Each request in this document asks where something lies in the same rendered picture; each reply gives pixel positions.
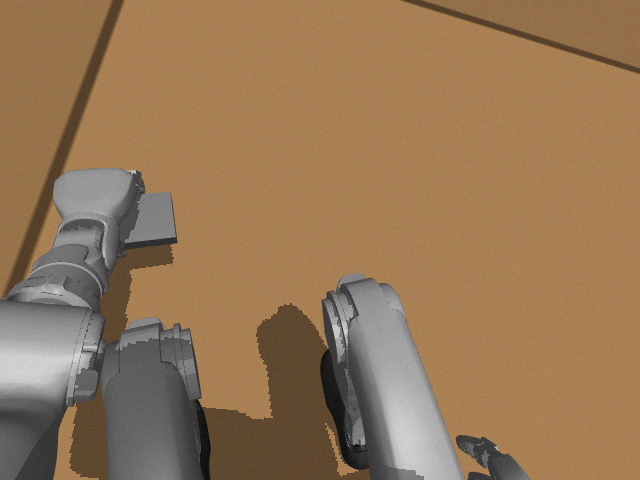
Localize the left robot arm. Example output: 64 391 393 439
0 212 120 480

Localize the right robot hand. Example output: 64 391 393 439
456 435 530 480

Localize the left robot hand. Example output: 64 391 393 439
53 168 145 258

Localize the left robot foot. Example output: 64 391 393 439
195 400 211 480

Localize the small box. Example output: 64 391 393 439
119 192 177 250

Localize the right robot foot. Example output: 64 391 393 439
320 349 369 470

